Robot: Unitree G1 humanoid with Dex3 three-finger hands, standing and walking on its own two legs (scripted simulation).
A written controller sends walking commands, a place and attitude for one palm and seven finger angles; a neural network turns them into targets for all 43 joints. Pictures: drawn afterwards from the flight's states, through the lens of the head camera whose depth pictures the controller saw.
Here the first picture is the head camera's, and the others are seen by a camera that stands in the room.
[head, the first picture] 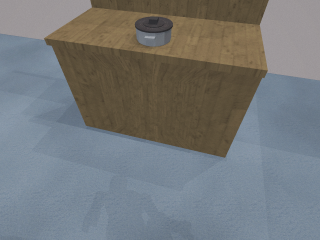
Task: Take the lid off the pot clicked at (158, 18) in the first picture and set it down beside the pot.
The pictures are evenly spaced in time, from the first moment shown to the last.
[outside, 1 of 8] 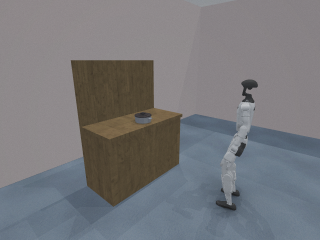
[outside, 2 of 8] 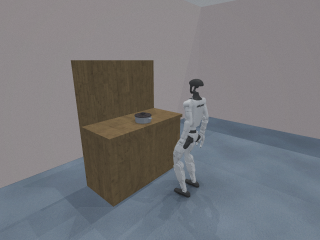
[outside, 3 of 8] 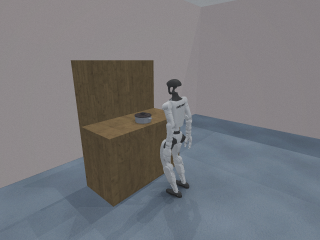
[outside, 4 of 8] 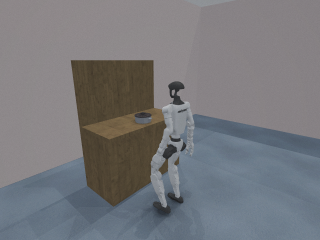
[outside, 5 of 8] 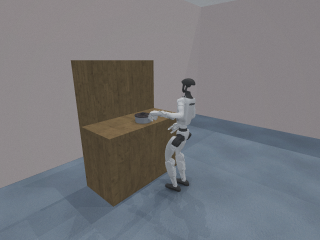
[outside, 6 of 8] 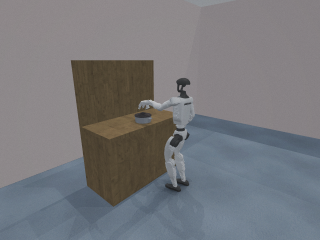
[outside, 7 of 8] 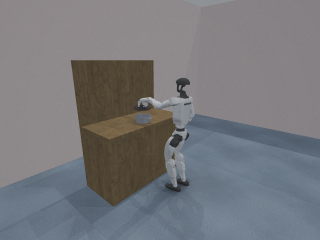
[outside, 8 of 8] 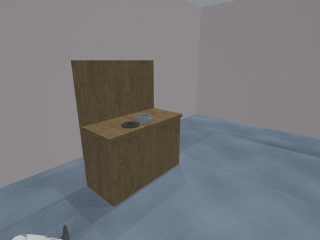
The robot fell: yes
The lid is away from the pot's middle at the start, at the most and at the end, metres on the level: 0.00 0.28 0.20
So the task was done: no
